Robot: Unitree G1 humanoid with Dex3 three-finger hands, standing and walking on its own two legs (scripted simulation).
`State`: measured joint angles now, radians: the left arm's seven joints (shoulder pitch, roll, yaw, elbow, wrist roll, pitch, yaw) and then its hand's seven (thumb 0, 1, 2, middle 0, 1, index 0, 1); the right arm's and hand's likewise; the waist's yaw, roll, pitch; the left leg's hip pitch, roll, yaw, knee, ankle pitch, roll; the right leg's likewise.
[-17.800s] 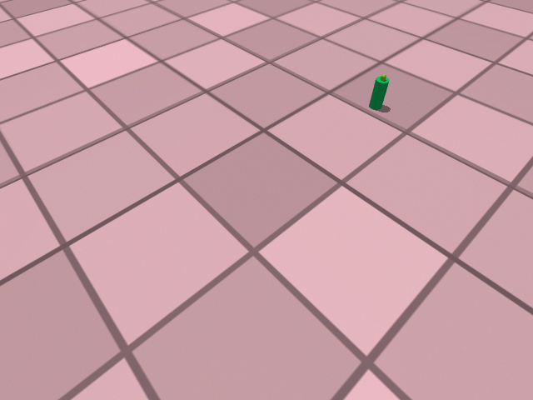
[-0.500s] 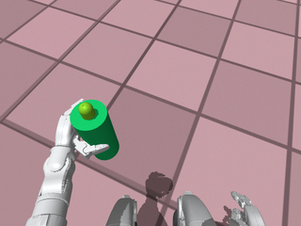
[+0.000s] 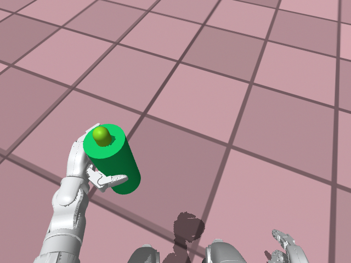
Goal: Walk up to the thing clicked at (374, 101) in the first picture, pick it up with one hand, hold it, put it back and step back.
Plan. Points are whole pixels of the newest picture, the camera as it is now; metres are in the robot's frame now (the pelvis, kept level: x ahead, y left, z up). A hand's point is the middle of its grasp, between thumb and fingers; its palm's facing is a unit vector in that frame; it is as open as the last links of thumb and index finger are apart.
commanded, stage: lift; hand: left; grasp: from the side
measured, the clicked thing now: (114, 159) +0.33 +0.16 +0.03
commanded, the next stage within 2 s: hold in 0.08 s
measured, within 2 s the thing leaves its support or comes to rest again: neither
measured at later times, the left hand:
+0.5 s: hand (111, 155) +0.33 +0.16 +0.05, palm faces -0.06 -1.00 -0.02, open 11.4 cm
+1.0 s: hand (107, 157) +0.32 +0.16 +0.06, palm faces -0.05 -1.00 -0.03, open 11.4 cm
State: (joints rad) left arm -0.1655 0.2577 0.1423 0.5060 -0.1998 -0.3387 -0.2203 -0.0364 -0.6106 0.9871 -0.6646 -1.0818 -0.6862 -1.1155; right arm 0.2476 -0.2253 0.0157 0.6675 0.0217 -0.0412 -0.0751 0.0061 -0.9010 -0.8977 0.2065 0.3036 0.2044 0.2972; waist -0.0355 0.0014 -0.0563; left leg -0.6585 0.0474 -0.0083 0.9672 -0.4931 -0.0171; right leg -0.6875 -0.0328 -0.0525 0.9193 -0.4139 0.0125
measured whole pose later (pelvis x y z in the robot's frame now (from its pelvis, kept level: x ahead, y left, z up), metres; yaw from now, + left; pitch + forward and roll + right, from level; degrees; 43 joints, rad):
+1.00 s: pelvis +0.00 +0.00 +0.02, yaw +0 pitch +4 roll -1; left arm -0.12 0.24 0.13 0.48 -0.19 -0.34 -0.22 -0.04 -0.61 0.99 -0.66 -1.08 -0.69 -1.12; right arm 0.24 -0.22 0.01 0.69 0.02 -0.04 -0.09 0.01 -0.91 -0.90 0.21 0.30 0.20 0.30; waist -0.02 0.00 -0.01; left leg -0.45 0.04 0.00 0.80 -0.43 -0.02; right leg -0.49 -0.03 -0.05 0.77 -0.36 0.01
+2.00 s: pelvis +0.00 +0.00 +0.02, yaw +0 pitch +4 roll -1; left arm -0.12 0.23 0.12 0.50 -0.19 -0.36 -0.21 -0.04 -0.61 0.99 -0.66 -1.08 -0.69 -1.12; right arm 0.23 -0.22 0.01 0.69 0.02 -0.06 -0.07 0.01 -0.92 -0.90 0.21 0.30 0.20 0.30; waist -0.02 0.00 0.00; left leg -0.44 0.04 0.00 0.79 -0.41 -0.02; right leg -0.48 -0.03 -0.05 0.75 -0.34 0.01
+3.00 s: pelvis -0.01 +0.00 +0.02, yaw +0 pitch +4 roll -1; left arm -0.15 0.23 0.12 0.53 -0.18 -0.36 -0.21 -0.04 -0.61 0.98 -0.67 -1.07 -0.69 -1.10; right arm 0.24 -0.22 0.00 0.69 0.02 -0.07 -0.05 0.01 -0.90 -0.90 0.21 0.30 0.20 0.30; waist -0.02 0.00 -0.01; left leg -0.46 0.04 0.00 0.79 -0.41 -0.02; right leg -0.49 -0.03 -0.05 0.76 -0.34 0.01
